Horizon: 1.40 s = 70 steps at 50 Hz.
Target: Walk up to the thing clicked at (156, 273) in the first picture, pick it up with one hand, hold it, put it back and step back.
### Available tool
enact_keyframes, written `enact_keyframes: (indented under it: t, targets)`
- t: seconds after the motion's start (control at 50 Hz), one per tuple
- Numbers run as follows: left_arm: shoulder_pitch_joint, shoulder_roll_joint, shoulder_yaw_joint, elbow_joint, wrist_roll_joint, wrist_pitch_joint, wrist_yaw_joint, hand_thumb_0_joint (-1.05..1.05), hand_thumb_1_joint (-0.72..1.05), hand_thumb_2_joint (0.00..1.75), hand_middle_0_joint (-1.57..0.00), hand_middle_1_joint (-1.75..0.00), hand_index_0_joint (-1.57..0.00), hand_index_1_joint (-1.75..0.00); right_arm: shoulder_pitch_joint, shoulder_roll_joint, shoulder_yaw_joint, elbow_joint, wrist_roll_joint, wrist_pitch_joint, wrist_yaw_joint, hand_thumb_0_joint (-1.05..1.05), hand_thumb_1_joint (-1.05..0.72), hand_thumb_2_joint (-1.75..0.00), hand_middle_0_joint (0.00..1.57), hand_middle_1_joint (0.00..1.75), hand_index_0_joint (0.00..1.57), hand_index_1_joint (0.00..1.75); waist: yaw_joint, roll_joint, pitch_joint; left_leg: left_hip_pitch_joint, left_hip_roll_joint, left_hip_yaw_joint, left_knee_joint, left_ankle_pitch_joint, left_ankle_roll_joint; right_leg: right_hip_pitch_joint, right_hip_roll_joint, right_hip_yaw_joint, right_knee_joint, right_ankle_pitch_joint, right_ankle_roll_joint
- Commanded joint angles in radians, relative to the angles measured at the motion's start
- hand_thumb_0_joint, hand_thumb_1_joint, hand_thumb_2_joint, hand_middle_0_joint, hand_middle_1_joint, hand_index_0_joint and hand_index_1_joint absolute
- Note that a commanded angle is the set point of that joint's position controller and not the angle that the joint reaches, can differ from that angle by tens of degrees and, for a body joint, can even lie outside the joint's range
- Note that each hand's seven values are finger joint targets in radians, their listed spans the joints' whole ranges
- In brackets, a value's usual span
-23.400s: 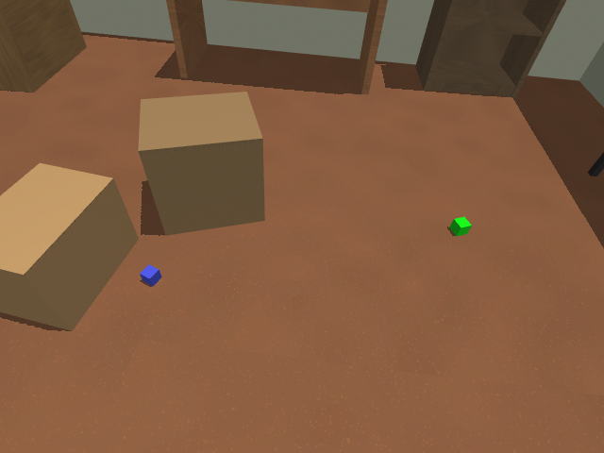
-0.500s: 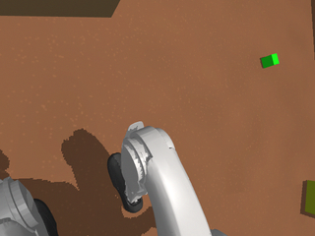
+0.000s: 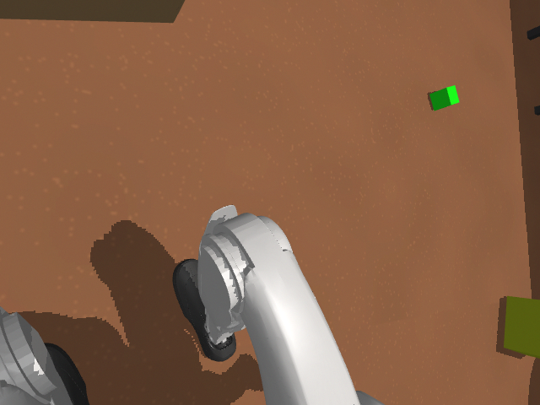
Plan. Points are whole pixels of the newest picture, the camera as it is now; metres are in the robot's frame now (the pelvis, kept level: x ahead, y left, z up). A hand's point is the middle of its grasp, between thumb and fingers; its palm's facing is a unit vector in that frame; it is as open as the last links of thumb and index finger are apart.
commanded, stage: open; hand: left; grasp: from above
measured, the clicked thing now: out of the picture +0.45 +0.32 -0.29
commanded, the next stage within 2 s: withdraw in 1.04 s
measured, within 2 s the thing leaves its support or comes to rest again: neither
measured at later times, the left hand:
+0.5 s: hand out of the picture +0.44 +0.32 -0.26, palm faces -0.27 -0.34 -0.90, open 9.8 cm
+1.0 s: hand out of the picture +0.44 +0.32 -0.26, palm faces -0.27 -0.33 -0.90, open 11.9 cm
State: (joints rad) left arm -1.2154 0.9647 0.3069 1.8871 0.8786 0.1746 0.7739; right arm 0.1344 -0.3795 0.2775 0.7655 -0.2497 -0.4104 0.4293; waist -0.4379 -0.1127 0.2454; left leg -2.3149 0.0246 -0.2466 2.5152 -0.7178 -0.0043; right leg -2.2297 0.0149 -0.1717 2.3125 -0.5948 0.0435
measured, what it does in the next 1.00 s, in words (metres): stands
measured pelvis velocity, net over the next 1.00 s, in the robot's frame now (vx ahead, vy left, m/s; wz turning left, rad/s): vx -0.01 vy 0.00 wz -0.01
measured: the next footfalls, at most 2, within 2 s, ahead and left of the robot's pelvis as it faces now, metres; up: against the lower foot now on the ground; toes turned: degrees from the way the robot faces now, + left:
none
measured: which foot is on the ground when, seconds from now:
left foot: down 0.00-1.00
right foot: down 0.00-1.00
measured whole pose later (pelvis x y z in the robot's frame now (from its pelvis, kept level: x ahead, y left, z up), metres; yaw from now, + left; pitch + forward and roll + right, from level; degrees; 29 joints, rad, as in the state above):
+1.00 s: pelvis -0.01 +0.00 +0.01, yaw -1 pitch +27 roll -15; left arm -1.20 0.99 0.24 1.83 0.82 0.18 0.75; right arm 0.13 -0.40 0.32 0.71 -0.24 -0.43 0.40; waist -0.44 -0.14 0.29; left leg -2.29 0.03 -0.26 2.50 -0.71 0.00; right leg -2.19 0.02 -0.19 2.27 -0.58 0.05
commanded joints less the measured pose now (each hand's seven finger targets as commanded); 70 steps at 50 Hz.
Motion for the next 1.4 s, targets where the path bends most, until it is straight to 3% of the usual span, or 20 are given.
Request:
enact_keyframes:
  t: [0.0,0.02,0.1,0.22,0.32,0.54,0.64,0.74,0.76,0.82,0.84,0.92,0.98,1.06,1.14,1.2,1.28,1.32,1.34,1.38]
  targets:
    - [-0.216,0.195,-0.045,-0.079,0.008,0.001,0.026,0.0,0.9,0.34,-1.27,-0.29,-1.28,-0.28,0.24,-0.333,-0.059,0.039,0.003,-0.006,-0.003,0.0,-0.91,-0.9,0.2,0.3,0.2,0.3,-0.083,0.48,-0.633,0.416,0.023,0.092,-0.257,0.198,0.009,0.428,0.037,-0.096,-0.19,0.209,-0.051]
    - [-0.207,0.2,-0.047,-0.08,0.005,0.001,0.023,0.0,0.9,0.36,-1.28,-0.3,-1.28,-0.29,0.238,-0.334,-0.056,0.036,0.004,-0.008,-0.005,0.0,-0.91,-0.9,0.2,0.3,0.2,0.3,-0.079,0.473,-0.635,0.411,0.023,0.096,-0.251,0.191,0.012,0.434,0.041,-0.093,-0.199,0.202,-0.048]
    - [-0.184,0.216,-0.043,-0.081,0.005,-0.002,0.025,0.0,0.58,0.37,-0.96,-0.35,-0.96,-0.34,0.243,-0.346,-0.062,0.032,0.013,-0.011,-0.015,0.0,-0.9,-0.9,0.2,0.3,0.2,0.3,-0.067,0.485,-0.652,0.432,0.027,0.084,-0.272,0.176,0.009,0.447,0.043,-0.096,-0.208,0.193,-0.051]
    - [-0.22,0.208,-0.05,-0.099,0.0,-0.007,0.029,0.0,0.17,0.4,-0.69,-0.44,-0.7,-0.42,0.233,-0.335,-0.049,0.021,0.012,-0.013,-0.016,0.0,-0.89,-0.9,0.2,0.3,0.2,0.3,-0.084,0.483,-0.618,0.441,0.032,0.064,-0.278,0.166,0.003,0.405,0.034,-0.109,-0.194,0.183,-0.051]
    - [-0.21,0.235,-0.044,-0.104,-0.008,-0.011,0.038,0.0,0.08,0.47,-0.64,-0.48,-0.64,-0.48,0.235,-0.354,-0.048,0.016,0.014,-0.018,-0.021,0.0,-0.9,-0.9,0.2,0.3,0.2,0.3,-0.084,0.487,-0.631,0.442,0.033,0.072,-0.274,0.171,0.007,0.45,0.04,-0.099,-0.216,0.196,-0.048]
    - [-0.217,0.198,-0.087,-0.137,-0.036,0.006,0.017,0.0,-0.07,0.61,-0.51,-0.6,-0.5,-0.61,0.232,-0.347,-0.028,0.003,0.009,-0.022,-0.015,0.0,-0.9,-0.9,0.2,0.3,0.2,0.3,-0.095,0.515,-0.619,0.485,0.038,0.058,-0.278,0.209,-0.004,0.443,0.038,-0.11,-0.2,0.232,-0.048]
    - [-0.204,0.227,-0.064,-0.143,-0.036,0.011,0.022,0.0,-0.13,0.67,-0.46,-0.65,-0.45,-0.66,0.239,-0.359,-0.036,0.01,0.016,-0.023,-0.016,0.0,-0.89,-0.9,0.2,0.3,0.2,0.3,-0.08,0.521,-0.625,0.488,0.039,0.061,-0.287,0.205,-0.004,0.444,0.039,-0.11,-0.202,0.225,-0.051]
    - [-0.202,0.218,-0.06,-0.132,-0.03,0.013,0.023,0.0,-0.19,0.72,-0.41,-0.7,-0.4,-0.7,0.251,-0.364,-0.04,0.002,0.019,-0.019,-0.015,0.0,-0.89,-0.9,0.2,0.3,0.2,0.3,-0.09,0.52,-0.616,0.497,0.04,0.053,-0.299,0.207,-0.007,0.439,0.037,-0.115,-0.204,0.222,-0.053]
    - [-0.209,0.205,-0.079,-0.143,-0.032,0.013,0.016,0.0,-0.18,0.72,-0.41,-0.7,-0.4,-0.7,0.229,-0.352,-0.034,-0.005,0.016,-0.022,-0.016,0.0,-0.89,-0.9,0.2,0.3,0.2,0.3,-0.093,0.513,-0.592,0.474,0.038,0.058,-0.287,0.194,-0.005,0.424,0.035,-0.112,-0.198,0.212,-0.052]
    - [-0.186,0.219,-0.062,-0.128,-0.04,0.011,0.018,0.0,-0.2,0.73,-0.39,-0.71,-0.38,-0.72,0.234,-0.361,-0.04,-0.011,0.022,-0.023,-0.02,0.0,-0.89,-0.9,0.2,0.3,0.2,0.3,-0.09,0.48,-0.606,0.444,0.037,0.064,-0.285,0.175,0.005,0.454,0.04,-0.106,-0.226,0.199,-0.048]
    - [-0.202,0.207,-0.079,-0.141,-0.04,0.01,0.013,0.0,-0.19,0.74,-0.4,-0.71,-0.39,-0.72,0.237,-0.353,-0.032,-0.013,0.017,-0.023,-0.02,0.0,-0.89,-0.9,0.2,0.3,0.2,0.3,-0.102,0.468,-0.596,0.43,0.033,0.071,-0.275,0.173,0.009,0.456,0.04,-0.103,-0.23,0.2,-0.045]
    - [-0.186,0.207,-0.081,-0.134,-0.057,0.004,0.007,0.0,-0.21,0.78,-0.37,-0.76,-0.36,-0.76,0.241,-0.36,-0.032,-0.005,0.018,-0.024,-0.027,0.0,-0.89,-0.9,0.2,0.3,0.2,0.3,-0.094,0.481,-0.617,0.458,0.037,0.065,-0.283,0.193,0.002,0.47,0.043,-0.107,-0.225,0.216,-0.045]
    - [-0.192,0.208,-0.091,-0.141,-0.051,0.004,0.005,0.0,-0.21,0.81,-0.38,-0.77,-0.37,-0.78,0.247,-0.359,-0.031,-0.014,0.017,-0.022,-0.028,0.0,-0.89,-0.9,0.2,0.3,0.2,0.3,-0.098,0.474,-0.625,0.448,0.035,0.07,-0.283,0.19,0.006,0.49,0.046,-0.104,-0.236,0.211,-0.045]
    - [-0.193,0.243,-0.068,-0.143,-0.04,0.001,0.011,0.0,-0.24,0.81,-0.35,-0.77,-0.34,-0.78,0.248,-0.357,-0.033,-0.002,0.022,-0.017,-0.034,0.0,-0.89,-0.9,0.2,0.3,0.2,0.3,-0.085,0.5,-0.623,0.468,0.039,0.063,-0.298,0.17,0.001,0.475,0.043,-0.106,-0.23,0.196,-0.048]
    - [-0.217,0.224,-0.075,-0.152,-0.031,0.005,0.022,0.0,-0.22,0.78,-0.27,-0.77,-0.29,-0.75,0.237,-0.351,-0.031,-0.009,0.018,-0.015,-0.029,0.0,-0.89,-0.9,0.2,0.3,0.2,0.3,-0.092,0.537,-0.616,0.5,0.043,0.052,-0.303,0.201,-0.008,0.442,0.039,-0.113,-0.214,0.216,-0.054]
    - [-0.221,0.25,-0.063,-0.183,-0.033,0.005,0.016,0.0,-0.23,0.78,-0.27,-0.76,-0.28,-0.75,0.228,-0.368,-0.054,-0.008,0.027,-0.014,-0.033,0.0,-0.89,-0.9,0.2,0.3,0.2,0.3,-0.079,0.567,-0.623,0.512,0.045,0.052,-0.318,0.163,-0.01,0.432,0.035,-0.111,-0.215,0.189,-0.055]
    - [-0.231,0.23,-0.066,-0.318,-0.028,0.012,-0.026,0.0,-0.22,0.77,-0.3,-0.73,-0.31,-0.72,0.235,-0.35,-0.079,-0.003,0.033,-0.001,-0.029,0.0,-0.9,-0.9,0.2,0.3,0.2,0.3,-0.042,0.645,-0.73,0.581,0.041,0.072,-0.329,0.237,-0.017,0.451,0.034,-0.101,-0.208,0.236,-0.061]
    - [-0.19,0.237,-0.047,-0.47,-0.014,0.017,-0.061,0.0,-0.28,0.81,-0.26,-0.77,-0.26,-0.77,0.255,-0.332,-0.111,-0.013,0.048,0.014,-0.03,0.0,-0.9,-0.9,0.2,0.3,0.2,0.3,0.014,0.707,-0.874,0.649,0.038,0.085,-0.342,0.3,-0.02,0.488,0.037,-0.09,-0.212,0.275,-0.069]
    - [-0.182,0.199,-0.068,-0.55,-0.015,0.021,-0.082,0.0,-0.29,0.82,-0.26,-0.77,-0.25,-0.77,0.244,-0.318,-0.13,-0.021,0.061,0.023,-0.036,0.0,-0.9,-0.9,0.2,0.3,0.2,0.3,0.045,0.751,-0.969,0.693,0.038,0.087,-0.354,0.325,-0.022,0.493,0.039,-0.081,-0.207,0.286,-0.076]
    - [-0.081,0.041,-0.174,-0.604,-0.019,0.034,-0.145,0.0,-0.32,0.83,-0.26,-0.77,-0.25,-0.78,0.209,-0.283,-0.151,-0.037,0.093,0.043,-0.045,0.0,-0.91,-0.91,0.2,0.3,0.2,0.3,0.082,0.732,-0.988,0.658,0.029,0.107,-0.374,0.309,-0.016,0.461,0.05,-0.067,-0.22,0.269,-0.083]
